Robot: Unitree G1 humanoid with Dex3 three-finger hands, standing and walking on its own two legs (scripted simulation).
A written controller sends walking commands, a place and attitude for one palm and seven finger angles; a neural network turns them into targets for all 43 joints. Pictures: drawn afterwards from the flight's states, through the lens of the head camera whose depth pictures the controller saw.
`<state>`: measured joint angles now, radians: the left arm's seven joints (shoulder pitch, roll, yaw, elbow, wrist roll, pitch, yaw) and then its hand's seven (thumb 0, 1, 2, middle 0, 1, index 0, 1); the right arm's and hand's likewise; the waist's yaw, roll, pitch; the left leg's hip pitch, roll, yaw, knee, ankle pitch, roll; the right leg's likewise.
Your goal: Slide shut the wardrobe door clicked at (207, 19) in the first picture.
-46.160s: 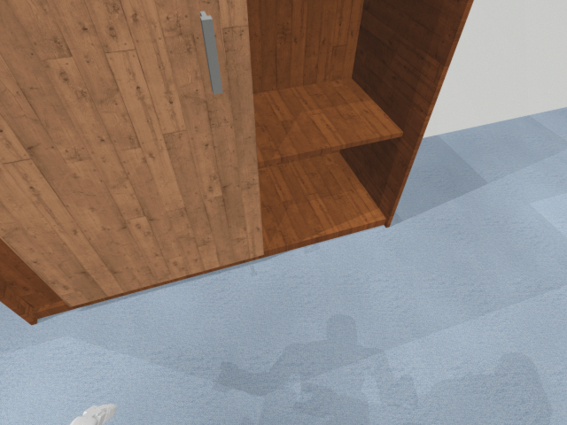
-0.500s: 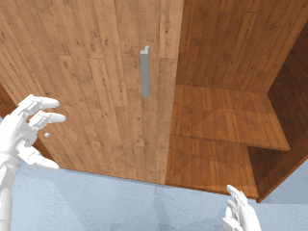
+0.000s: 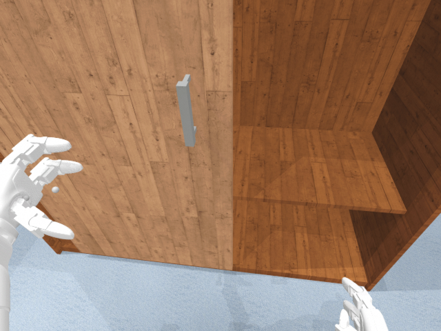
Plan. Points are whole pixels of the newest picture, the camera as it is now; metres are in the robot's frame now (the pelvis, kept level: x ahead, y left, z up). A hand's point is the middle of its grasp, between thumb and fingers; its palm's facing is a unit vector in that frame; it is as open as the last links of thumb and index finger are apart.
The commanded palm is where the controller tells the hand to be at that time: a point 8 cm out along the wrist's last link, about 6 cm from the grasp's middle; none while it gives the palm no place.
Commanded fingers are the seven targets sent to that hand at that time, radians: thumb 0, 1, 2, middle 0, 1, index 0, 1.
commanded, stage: raise the hand with hooked fingers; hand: left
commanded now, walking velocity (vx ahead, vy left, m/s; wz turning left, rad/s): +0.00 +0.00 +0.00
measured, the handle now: (188, 111) +0.54 +0.12 +0.15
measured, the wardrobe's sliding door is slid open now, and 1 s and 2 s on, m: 0.59 0.59 0.59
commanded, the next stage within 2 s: move the hooked fingers beside the handle in 0.08 s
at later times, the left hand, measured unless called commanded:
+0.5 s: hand (82, 175) +0.31 +0.26 +0.16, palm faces -0.01 -1.00 -0.08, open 13.9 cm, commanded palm +0.29 +0.31 +0.17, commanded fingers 0.00 -0.50 0.30 -0.30 -1.20 -0.30 -1.20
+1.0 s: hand (119, 153) +0.37 +0.22 +0.16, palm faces -0.03 -1.00 -0.04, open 13.9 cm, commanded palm +0.36 +0.27 +0.16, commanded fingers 0.00 -0.50 0.30 -0.30 -1.20 -0.30 -1.20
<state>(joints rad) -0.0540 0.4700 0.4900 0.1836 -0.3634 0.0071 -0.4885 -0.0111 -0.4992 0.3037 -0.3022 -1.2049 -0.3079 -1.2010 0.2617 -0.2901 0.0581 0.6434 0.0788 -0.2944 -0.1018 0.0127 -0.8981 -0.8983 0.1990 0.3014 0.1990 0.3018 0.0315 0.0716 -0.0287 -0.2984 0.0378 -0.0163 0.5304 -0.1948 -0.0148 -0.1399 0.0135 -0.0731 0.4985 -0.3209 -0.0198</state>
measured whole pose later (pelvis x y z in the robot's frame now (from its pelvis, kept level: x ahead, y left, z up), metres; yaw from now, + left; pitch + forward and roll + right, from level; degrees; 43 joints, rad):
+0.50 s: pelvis +0.01 +0.00 +0.00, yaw +0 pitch +0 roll -1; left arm -0.18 0.46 0.44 0.31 -0.34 0.00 -0.51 -0.01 -0.50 0.30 -0.30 -1.21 -0.31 -1.20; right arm 0.24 -0.30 0.05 0.65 0.08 -0.28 -0.11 0.01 -0.90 -0.90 0.20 0.30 0.20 0.30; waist 0.02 0.07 -0.03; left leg -0.33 0.03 -0.02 0.56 -0.22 -0.01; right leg -0.17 0.01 -0.07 0.53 -0.35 -0.02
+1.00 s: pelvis +0.01 +0.02 +0.00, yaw -1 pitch +0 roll -1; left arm -0.35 0.37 0.31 0.36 -0.26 0.05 -0.32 -0.01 -0.50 0.30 -0.30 -1.20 -0.31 -1.20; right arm 0.24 -0.27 0.05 0.65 0.07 -0.21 -0.09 0.01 -0.90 -0.90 0.20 0.30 0.20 0.30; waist 0.00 0.06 -0.03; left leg -0.34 0.01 0.01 0.56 -0.23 0.01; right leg -0.19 -0.02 -0.05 0.53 -0.35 0.01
